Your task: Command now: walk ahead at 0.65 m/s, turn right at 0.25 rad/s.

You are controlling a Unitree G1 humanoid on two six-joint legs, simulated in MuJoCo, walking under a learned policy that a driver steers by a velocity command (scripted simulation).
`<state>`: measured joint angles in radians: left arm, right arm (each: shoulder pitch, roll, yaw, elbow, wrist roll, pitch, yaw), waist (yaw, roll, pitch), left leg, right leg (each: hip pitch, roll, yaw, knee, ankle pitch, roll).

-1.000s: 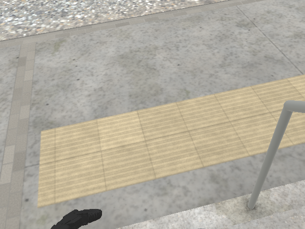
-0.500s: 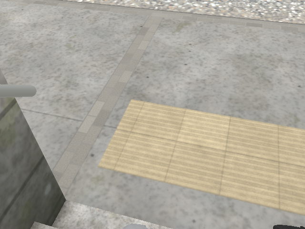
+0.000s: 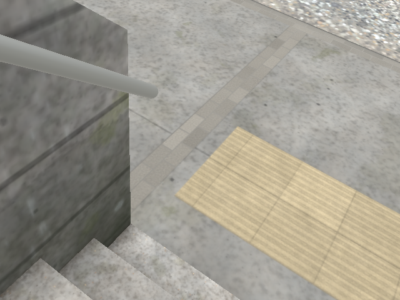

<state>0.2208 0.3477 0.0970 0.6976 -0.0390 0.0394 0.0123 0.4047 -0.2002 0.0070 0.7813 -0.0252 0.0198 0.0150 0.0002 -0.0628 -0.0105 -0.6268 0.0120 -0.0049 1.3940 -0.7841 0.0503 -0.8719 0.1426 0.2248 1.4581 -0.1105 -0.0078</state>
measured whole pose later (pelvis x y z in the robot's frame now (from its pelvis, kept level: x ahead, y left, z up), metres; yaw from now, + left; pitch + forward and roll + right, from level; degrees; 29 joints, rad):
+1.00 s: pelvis +0.40 -0.05 -0.32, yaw -44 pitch -3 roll +1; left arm 0.19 0.16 0.01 0.59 -0.07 0.03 0.03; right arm 0.61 -0.24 -0.05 0.89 -0.02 -0.04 0.04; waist -0.06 -0.02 -0.04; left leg -0.36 -0.04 0.00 0.91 -0.51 0.02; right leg -1.00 0.09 0.18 1.91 -0.31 -0.04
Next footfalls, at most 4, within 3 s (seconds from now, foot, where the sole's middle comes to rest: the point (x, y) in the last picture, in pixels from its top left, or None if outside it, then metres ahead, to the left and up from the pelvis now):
0.38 right None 0.14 -0.10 -0.85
0.82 left None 0.50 0.00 -1.05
1.38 right None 0.48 -0.44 -1.25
1.82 left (261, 269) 0.96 -0.49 -1.45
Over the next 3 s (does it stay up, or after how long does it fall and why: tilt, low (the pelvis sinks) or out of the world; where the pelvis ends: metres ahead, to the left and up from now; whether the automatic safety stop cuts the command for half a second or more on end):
stays up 1.26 -0.67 -0.69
